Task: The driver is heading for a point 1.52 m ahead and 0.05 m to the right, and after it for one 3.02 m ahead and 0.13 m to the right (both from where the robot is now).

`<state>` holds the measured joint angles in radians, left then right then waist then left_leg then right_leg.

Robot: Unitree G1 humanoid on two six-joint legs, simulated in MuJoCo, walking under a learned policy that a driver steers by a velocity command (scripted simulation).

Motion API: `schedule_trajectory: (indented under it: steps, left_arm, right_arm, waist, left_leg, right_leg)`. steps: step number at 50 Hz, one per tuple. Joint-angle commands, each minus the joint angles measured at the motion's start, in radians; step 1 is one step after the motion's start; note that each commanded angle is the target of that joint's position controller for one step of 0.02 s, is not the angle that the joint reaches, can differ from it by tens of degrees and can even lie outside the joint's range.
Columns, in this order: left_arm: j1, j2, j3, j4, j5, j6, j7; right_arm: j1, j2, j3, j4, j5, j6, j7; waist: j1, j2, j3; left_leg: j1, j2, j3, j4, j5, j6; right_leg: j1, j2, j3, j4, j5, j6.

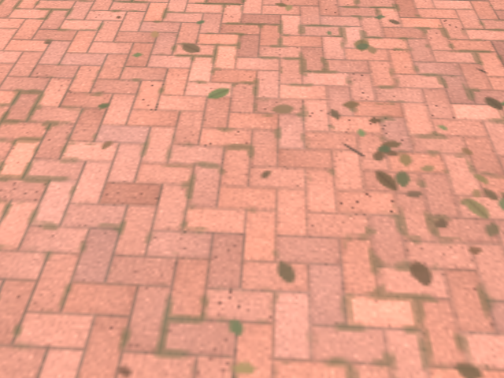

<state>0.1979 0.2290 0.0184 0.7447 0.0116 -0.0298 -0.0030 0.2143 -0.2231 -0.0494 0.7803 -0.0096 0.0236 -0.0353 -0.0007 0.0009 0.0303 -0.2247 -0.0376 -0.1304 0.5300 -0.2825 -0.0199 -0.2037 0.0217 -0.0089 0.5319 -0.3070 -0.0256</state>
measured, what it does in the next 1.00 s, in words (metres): stands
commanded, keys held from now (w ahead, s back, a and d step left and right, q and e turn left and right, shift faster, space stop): no key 0.90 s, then w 0.10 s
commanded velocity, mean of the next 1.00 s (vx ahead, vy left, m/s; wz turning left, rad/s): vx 0.01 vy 0.00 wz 0.00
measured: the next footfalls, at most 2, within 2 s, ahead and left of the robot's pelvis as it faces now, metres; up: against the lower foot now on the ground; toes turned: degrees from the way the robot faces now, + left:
left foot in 1.26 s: +0.14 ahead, +0.15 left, +0.00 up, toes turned +1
right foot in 1.76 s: +0.50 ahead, -0.08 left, +0.00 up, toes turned -3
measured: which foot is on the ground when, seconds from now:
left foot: down 0.00-0.96, up 0.98-1.00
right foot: down 0.00-1.00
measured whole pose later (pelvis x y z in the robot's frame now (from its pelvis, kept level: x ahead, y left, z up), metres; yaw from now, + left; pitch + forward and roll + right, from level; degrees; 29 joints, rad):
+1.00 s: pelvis +0.01 -0.02 +0.00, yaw +0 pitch -1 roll +0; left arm 0.27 0.24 0.01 0.99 -0.01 -0.02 0.02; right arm 0.25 -0.22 -0.04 1.10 0.01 0.00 -0.06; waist 0.01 0.01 0.01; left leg -0.22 0.01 -0.10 0.55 -0.34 -0.03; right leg -0.16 0.06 -0.02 0.46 -0.28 -0.08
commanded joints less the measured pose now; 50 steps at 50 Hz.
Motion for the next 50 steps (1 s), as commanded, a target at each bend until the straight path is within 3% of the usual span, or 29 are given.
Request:
schedule_trajectory:
  steps: [1,30,45,47,48,50]
  left_arm:
    - [-0.012,0.102,0.025,-0.053,-0.001,-0.015,0.003]
    - [0.052,0.119,0.016,0.14,-0.009,-0.006,0.015]
    - [0.082,0.119,0.008,0.208,-0.011,0.002,0.019]
    - [0.102,0.128,0.011,0.223,-0.014,0.006,0.024]
    - [0.112,0.168,0.024,0.224,-0.022,0.009,0.028]
    - [0.157,0.228,0.045,0.228,-0.028,0.005,0.035]
  right_arm:
    - [-0.001,-0.109,-0.028,-0.043,0.0,-0.01,-0.008]
    - [0.03,-0.108,-0.02,0.214,0.007,-0.019,-0.026]
    - [0.046,-0.103,-0.005,0.291,0.009,-0.021,-0.028]
    - [0.057,-0.083,0.001,0.301,0.012,-0.019,-0.03]
    - [0.039,-0.087,0.0,0.291,0.017,-0.022,-0.03]
    - [-0.038,-0.098,0.003,0.243,0.021,-0.049,-0.019]
  waist:
    - [-0.001,-0.005,-0.04]
    - [0.006,-0.007,-0.002]
    - [0.009,-0.003,0.007]
    - [0.015,-0.03,-0.002]
    - [0.028,-0.078,0.021]
    - [0.057,-0.159,0.096]
  left_leg:
    - [0.047,0.056,-0.049,-0.056,0.231,0.02]
    - [0.049,0.056,-0.014,-0.118,0.211,-0.011]
    - [0.038,0.057,0.003,-0.134,0.203,-0.011]
    - [0.018,0.02,0.051,-0.09,0.034,-0.006]
    - [-0.049,-0.011,0.094,-0.009,-0.087,-0.001]
    - [-0.212,0.029,0.116,0.18,-0.149,0.018]
  right_leg:
    - [-0.033,-0.078,0.084,-0.113,0.147,-0.021]
    - [0.013,-0.075,0.105,-0.191,0.164,-0.045]
    - [0.022,-0.066,0.1,-0.197,0.183,-0.045]
    - [0.022,-0.066,0.123,-0.242,-0.117,-0.063]
    - [0.02,-0.103,0.19,-0.285,-0.307,-0.099]
    - [0.007,-0.292,0.441,-0.413,-0.521,-0.207]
